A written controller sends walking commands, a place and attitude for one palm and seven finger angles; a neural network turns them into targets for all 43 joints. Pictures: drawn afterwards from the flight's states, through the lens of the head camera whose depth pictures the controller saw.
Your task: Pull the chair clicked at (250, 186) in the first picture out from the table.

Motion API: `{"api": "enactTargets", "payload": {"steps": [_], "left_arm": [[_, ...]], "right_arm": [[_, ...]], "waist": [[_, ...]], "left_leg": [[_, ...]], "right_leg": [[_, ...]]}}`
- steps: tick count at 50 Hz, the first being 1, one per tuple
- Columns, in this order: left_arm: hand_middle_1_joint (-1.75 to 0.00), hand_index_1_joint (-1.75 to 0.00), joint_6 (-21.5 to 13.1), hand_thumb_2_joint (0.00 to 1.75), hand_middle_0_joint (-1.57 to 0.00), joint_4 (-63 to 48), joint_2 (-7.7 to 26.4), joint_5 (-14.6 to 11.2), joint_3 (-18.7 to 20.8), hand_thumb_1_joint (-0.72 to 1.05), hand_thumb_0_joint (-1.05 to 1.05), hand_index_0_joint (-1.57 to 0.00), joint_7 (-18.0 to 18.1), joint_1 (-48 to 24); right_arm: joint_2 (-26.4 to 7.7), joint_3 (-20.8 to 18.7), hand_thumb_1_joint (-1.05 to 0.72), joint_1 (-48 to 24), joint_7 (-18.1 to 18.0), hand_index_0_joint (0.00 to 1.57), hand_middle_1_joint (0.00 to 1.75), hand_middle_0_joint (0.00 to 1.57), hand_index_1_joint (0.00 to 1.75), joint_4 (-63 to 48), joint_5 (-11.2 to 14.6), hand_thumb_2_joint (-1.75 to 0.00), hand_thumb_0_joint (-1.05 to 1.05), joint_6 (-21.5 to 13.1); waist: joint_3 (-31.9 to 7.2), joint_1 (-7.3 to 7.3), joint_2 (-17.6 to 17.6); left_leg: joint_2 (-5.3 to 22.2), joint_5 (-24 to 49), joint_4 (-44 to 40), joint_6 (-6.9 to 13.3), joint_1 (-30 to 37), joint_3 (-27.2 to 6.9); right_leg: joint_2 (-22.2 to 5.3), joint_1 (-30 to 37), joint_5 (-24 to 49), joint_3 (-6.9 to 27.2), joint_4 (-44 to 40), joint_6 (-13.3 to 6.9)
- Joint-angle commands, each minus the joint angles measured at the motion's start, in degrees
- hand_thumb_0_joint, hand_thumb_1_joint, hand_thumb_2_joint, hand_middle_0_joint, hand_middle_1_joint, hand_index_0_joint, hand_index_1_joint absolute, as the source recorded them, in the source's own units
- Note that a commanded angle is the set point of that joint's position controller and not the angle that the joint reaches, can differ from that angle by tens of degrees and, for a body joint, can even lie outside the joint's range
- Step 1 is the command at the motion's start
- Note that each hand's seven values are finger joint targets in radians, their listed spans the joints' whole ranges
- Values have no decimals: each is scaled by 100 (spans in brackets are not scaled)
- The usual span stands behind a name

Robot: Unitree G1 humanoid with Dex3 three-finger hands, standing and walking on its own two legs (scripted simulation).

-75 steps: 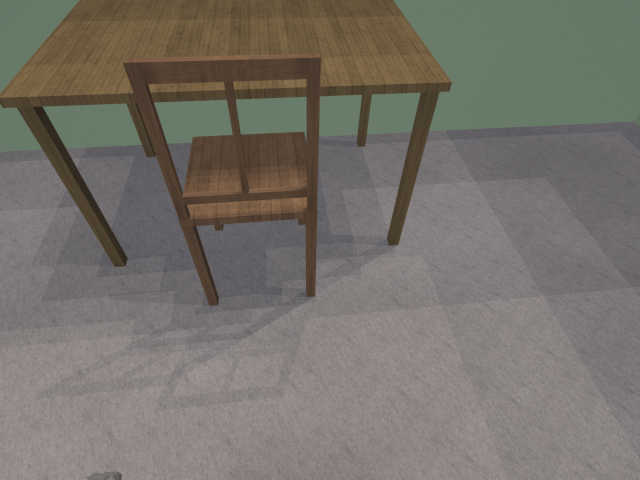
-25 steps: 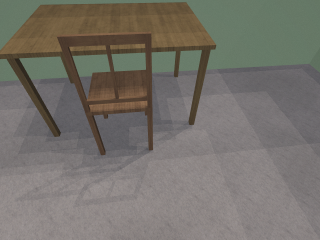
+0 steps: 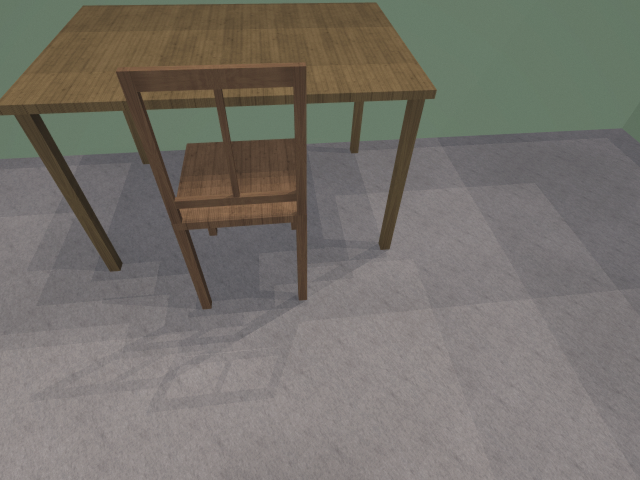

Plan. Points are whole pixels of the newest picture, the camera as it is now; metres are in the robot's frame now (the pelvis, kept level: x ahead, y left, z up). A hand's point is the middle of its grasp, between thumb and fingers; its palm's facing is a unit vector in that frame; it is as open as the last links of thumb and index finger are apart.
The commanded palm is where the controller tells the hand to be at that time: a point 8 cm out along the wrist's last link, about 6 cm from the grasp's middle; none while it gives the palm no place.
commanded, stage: look at it before walking up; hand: left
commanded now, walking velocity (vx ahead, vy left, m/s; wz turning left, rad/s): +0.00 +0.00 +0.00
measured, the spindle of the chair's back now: (228, 147) +0.85 +0.28 -0.08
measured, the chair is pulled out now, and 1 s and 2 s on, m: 0.00 0.00 0.00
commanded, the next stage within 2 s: turn to face it in 0.14 s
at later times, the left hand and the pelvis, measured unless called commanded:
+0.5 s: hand out of the picture +0.07 +0.24 -0.16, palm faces +0.02 -0.94 -0.33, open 7.3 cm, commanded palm none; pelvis +0.00 +0.00 +0.00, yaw +2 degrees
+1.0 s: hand out of the picture -0.03 +0.19 -0.19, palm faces +0.11 -0.98 -0.18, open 7.3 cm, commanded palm none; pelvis +0.02 +0.01 -0.01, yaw +6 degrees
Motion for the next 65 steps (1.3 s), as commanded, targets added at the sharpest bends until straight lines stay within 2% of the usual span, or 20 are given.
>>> {"api": "enactTargets", "payload": {"steps": [1, 17, 26, 34, 36, 38, 41, 43, 45, 46, 47, 51, 54, 55, 56, 57, 58, 59, 61, 65], "left_arm": [[-30, -30, -115, 90, -20, -347, 1107, -19, 253, 90, 0, -20, 63, -188], [-30, -30, -95, 90, -20, -396, 1147, -26, 294, 90, 0, -20, 69, -199], [-30, -30, 85, 90, -20, -445, 573, -27, 221, 90, 0, -20, 141, 143], [-30, -30, 117, 90, -20, -587, 456, -29, 313, 90, 0, -20, 189, 396], [-30, -30, 109, 90, -20, -544, 312, -19, 292, 90, 0, -20, 177, 487], [-30, -30, 116, 90, -20, -501, 239, 25, 310, 90, 0, -20, 127, 622], [-30, -30, 99, 90, -20, -464, 133, 64, 344, 90, 0, -20, 81, 806], [-30, -30, 46, 90, -20, -423, -41, 54, 348, 90, 0, -20, 43, 918], [-30, -30, -12, 90, -20, -468, -309, 54, 324, 90, 0, -20, -4, 921], [-30, -30, -51, 90, -20, -541, -472, 85, 293, 90, 0, -20, -11, 809], [-30, -30, -78, 90, -20, -610, -510, 96, 298, 90, 0, -20, -19, 675], [-30, -30, -190, 90, -20, -645, -618, 40, 334, 90, 0, -20, -95, 748], [-30, -30, -225, 90, -20, -296, -688, 25, 362, 90, 0, -20, -96, 1594], [-30, -30, -264, 90, -20, -159, -330, 37, 452, 90, 0, -20, -32, 2045], [-30, -30, -294, 90, -20, -28, 151, 67, 567, 90, 0, -20, 53, 2590], [-30, -30, -284, 90, -20, 34, 163, 17, 556, 90, 0, -20, 97, 2793], [-30, -30, -309, 90, -20, 21, 38, 24, 517, 90, 0, -20, 110, 2550], [-30, -30, -327, 90, -20, -9, -174, 40, 470, 90, 0, -20, 116, 2261], [-30, -30, -357, 90, -20, -53, -529, 65, 381, 90, 0, -20, 144, 1973], [-30, -30, -448, 90, -20, 110, -612, 65, 324, 90, 0, -20, 143, 2234]], "right_arm": [[-1121, -225, -90, -213, -52, 20, 30, 20, 30, -335, -20, -90, 0, -141], [-1132, -215, -90, -220, -48, 20, 30, 20, 30, -385, -22, -90, 0, -129], [-462, -123, -90, 164, -23, 20, 30, 20, 30, -448, -36, -90, 0, 47], [-176, -208, -90, 461, -27, 20, 30, 20, 30, -547, -36, -90, 0, 112], [-80, -190, -90, 579, -35, 20, 30, 20, 30, -504, -56, -90, 0, 109], [-16, -206, -90, 758, -14, 20, 30, 20, 30, -452, -111, -90, 0, 100], [111, -261, -90, 1045, -14, 20, 30, 20, 30, -424, -141, -90, 0, 64], [173, -281, -90, 1325, -36, 20, 30, 20, 30, -364, -144, -90, 0, -6], [-30, -349, -90, 1697, -78, 20, 30, 20, 30, -289, -134, -90, 0, -83], [-118, -391, -90, 1826, -114, 20, 30, 20, 30, -287, -121, -90, 0, -116], [-117, -408, -90, 1917, -131, 20, 30, 20, 30, -280, -109, -90, 0, -154], [8, -401, -90, 1733, -166, 20, 30, 20, 30, -284, -110, -90, 0, -268], [140, -387, -90, 1573, -181, 20, 30, 20, 30, -232, -77, -90, 0, -258], [372, -357, -90, 1517, -150, 20, 30, 20, 30, -301, -41, -90, 0, -262], [681, -302, -90, 1317, -104, 20, 30, 20, 30, -533, -38, -90, 0, -291], [468, -389, -90, 893, -57, 20, 30, 20, 30, -672, -110, -90, 0, -303], [505, -423, -90, 777, -15, 20, 30, 20, 30, -620, -109, -90, 0, -278], [572, -434, -90, 798, 26, 20, 30, 20, 30, -584, -130, -90, 0, -253], [750, -440, -90, 909, 73, 20, 30, 20, 30, -454, -153, -90, 0, -195], [914, -434, -90, 670, 127, 20, 30, 20, 30, -553, -124, -90, 0, -145]], "waist": [[-206, -28, 92], [-288, -15, 123], [-186, 16, 54], [-184, -7, -177], [-184, -34, -126], [93, -18, -141], [547, -58, -93], [649, -119, 322], [589, -227, 1180], [637, -269, 1361], [710, -334, 1367], [318, -143, 1024], [30, 244, 560], [-28, 441, -319], [70, 652, -1627], [258, 677, -935], [527, 522, -562], [796, 360, -609], [948, 118, -374], [782, 54, -535]], "left_leg": [[578, 571, -356, 221, 35, -509], [572, 845, -273, 230, -16, -578], [430, 695, 145, 169, -545, -678], [211, 631, 785, 158, -740, -616], [220, 118, 705, 202, -717, -680], [118, -1463, 544, 280, -1121, -757], [69, -2282, 554, 396, -1398, -770], [203, -2382, 298, 525, -1353, -1044], [852, -2946, -583, 931, -995, -2283], [1157, -3116, -941, 1192, -739, -2957], [1304, -2833, -1123, 1385, -513, -3191], [1175, -891, -717, 1366, -207, -2355], [602, -843, 235, 882, -1250, -1408], [233, -1250, 1117, 624, -2303, -929], [-298, -1808, 2630, 360, -3317, 50], [-1, -2028, 3506, 338, -3524, 16], [249, -1637, 4008, 334, -3538, -67], [413, -1290, 4238, 317, -3520, -42], [575, -774, 4282, 222, -3273, 97], [522, -280, 3610, 90, -3056, 492]], "right_leg": [[-707, 7, 600, 613, -406, -100], [-750, 142, 753, 471, -277, -68], [-851, -17, 282, 343, 7, 31], [-1134, -304, 61, 323, 145, -166], [-1013, -430, -747, 258, 72, -115], [-891, -542, -2353, 294, -107, -116], [-872, -889, -2978, 333, -87, -230], [-681, -981, -2631, 88, 364, -238], [-172, -1360, -1911, -473, 1634, -112], [1, -1783, -1692, -506, 2186, -86], [-51, -2175, -1749, -347, 2689, -101], [-276, -1828, -1699, -227, 2242, -36], [-78, 350, -609, -497, 505, 3], [-700, 1453, -1071, 303, -42, -152], [-2120, 1840, -1872, 2165, -958, -673], [-2570, 1382, -2107, 2722, -1258, -1058], [-2427, 867, -2335, 2577, -1321, -1171], [-2277, 467, -2236, 2279, -1378, -1156], [-1962, 99, -1140, 1373, -1338, -1032], [-1537, 329, 1102, 434, -1177, -936]]}}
